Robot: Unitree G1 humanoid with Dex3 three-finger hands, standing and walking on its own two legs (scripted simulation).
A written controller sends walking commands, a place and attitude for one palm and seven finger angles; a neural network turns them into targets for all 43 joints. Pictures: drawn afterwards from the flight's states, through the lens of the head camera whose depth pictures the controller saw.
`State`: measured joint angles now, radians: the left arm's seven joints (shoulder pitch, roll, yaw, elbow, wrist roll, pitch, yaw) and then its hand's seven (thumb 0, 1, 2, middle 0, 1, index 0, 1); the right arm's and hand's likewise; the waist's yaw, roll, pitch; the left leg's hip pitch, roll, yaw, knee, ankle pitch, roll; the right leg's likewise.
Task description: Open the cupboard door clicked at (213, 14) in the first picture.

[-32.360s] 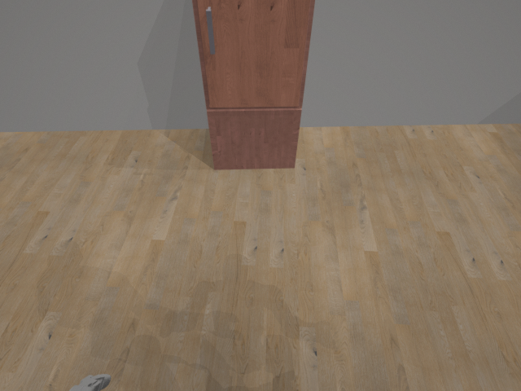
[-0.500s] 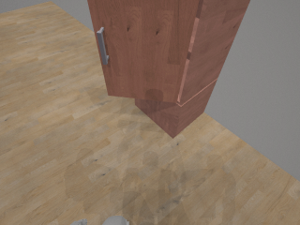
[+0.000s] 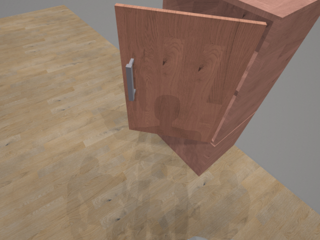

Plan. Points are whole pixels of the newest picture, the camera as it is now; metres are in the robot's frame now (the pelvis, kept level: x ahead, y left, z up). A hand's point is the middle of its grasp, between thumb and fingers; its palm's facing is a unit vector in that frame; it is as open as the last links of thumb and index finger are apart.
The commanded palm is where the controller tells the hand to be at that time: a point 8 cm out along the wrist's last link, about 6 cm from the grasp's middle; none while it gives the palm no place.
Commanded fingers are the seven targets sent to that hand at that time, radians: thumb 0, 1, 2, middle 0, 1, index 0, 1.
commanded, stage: come to a stop and stand still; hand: left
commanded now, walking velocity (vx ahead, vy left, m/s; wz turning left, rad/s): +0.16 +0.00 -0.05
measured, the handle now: (131, 80) +0.62 +0.18 +0.00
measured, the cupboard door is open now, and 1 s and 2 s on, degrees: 41 41 41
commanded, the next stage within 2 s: look again from close up in 1.20 s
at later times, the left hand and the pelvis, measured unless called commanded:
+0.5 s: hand (105, 227) +0.17 +0.18 -0.18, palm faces +0.00 -0.98 -0.18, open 7.4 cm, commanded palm none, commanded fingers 0.00 0.90 0.90 -0.20 -0.30 -0.20 -0.30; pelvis +0.06 +0.00 -0.01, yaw +1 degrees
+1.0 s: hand out of the picture +0.02 +0.19 -0.17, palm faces +0.03 -0.98 -0.20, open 7.4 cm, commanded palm none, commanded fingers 0.00 0.90 0.90 -0.20 -0.30 -0.20 -0.30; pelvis +0.03 +0.01 +0.00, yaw +0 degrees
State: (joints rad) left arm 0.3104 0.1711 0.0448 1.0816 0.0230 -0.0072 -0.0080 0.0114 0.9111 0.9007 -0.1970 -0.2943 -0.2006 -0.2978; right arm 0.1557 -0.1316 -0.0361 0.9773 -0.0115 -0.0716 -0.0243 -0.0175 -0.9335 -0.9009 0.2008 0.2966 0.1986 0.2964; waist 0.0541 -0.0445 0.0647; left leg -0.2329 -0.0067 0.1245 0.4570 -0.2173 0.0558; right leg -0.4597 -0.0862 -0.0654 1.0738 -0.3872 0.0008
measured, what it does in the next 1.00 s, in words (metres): steps on the spot: right foot, then right foot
